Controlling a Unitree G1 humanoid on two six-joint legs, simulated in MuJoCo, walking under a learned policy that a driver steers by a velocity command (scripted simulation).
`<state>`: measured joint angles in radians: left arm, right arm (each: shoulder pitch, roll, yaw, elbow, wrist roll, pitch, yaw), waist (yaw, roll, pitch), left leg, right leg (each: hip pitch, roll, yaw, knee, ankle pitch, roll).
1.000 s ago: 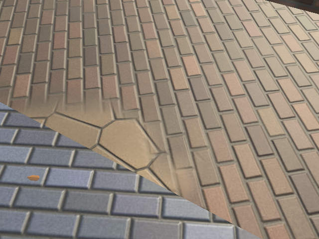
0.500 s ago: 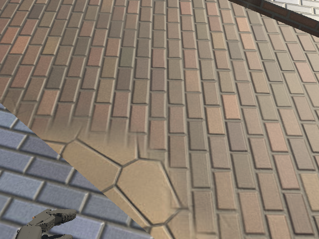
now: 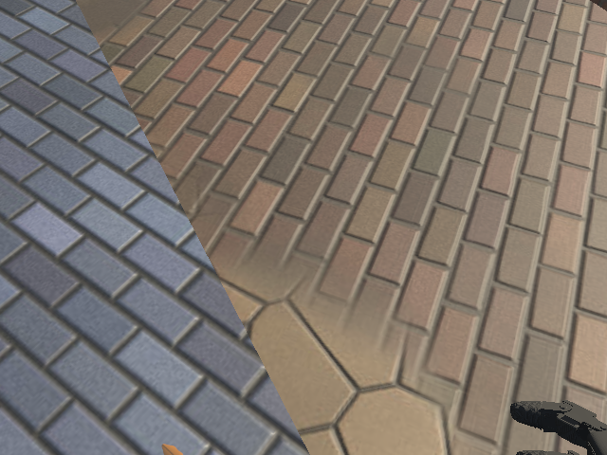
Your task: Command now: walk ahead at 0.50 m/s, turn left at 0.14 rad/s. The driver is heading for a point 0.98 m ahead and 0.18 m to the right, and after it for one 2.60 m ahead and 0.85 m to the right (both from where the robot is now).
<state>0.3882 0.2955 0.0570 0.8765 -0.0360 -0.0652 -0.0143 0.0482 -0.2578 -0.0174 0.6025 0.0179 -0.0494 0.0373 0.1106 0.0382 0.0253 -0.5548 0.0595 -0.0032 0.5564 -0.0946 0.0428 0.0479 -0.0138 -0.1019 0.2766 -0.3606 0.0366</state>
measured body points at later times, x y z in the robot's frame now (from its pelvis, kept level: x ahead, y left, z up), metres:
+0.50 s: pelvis +0.25 +0.02 -0.02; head +0.27 +0.02 +0.43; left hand +0.46 +0.26 -0.11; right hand +0.26 -0.27 -0.13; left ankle +0.15 +0.12 -0.73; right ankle +0.42 -0.14 -0.72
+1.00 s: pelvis +0.56 -0.05 -0.11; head +0.58 -0.05 +0.34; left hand +0.53 +0.20 -0.26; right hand +0.77 -0.27 -0.19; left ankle +0.75 +0.09 -0.79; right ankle +0.47 -0.17 -0.85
